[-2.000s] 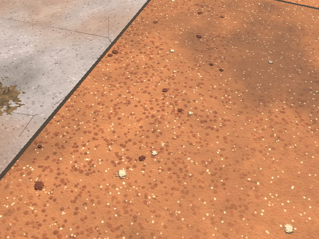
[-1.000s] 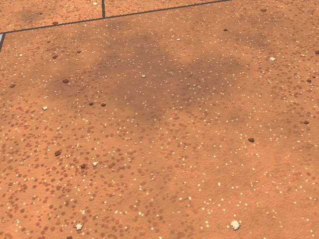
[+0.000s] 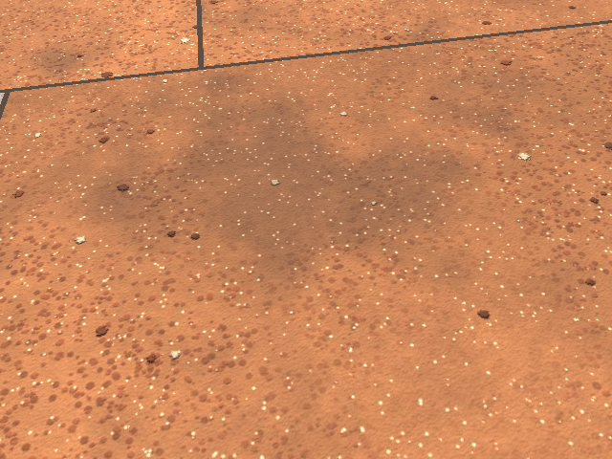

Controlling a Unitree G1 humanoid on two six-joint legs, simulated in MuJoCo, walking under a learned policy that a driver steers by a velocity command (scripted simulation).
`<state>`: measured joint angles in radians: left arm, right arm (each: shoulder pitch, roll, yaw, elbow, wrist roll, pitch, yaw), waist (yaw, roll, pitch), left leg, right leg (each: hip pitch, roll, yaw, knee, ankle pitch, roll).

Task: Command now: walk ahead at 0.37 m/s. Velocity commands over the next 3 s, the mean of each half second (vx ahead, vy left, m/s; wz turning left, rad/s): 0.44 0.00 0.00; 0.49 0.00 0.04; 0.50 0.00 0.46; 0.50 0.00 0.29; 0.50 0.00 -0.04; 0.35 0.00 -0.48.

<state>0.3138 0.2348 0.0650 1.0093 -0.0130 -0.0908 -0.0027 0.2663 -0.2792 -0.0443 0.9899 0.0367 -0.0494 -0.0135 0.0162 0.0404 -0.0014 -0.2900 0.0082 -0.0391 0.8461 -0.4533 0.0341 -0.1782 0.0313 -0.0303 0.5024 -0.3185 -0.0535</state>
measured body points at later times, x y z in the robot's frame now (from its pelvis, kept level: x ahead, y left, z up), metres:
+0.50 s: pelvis +0.25 +0.06 +0.00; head +0.28 +0.06 +0.44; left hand +0.25 +0.32 -0.15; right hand +0.40 -0.20 -0.12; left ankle +0.33 +0.14 -0.74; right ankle +0.12 -0.09 -0.63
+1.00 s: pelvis +0.55 +0.01 -0.01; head +0.58 -0.01 +0.44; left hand +0.72 +0.26 -0.10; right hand +0.54 -0.26 -0.15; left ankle +0.38 +0.14 -0.66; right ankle +0.64 -0.09 -0.74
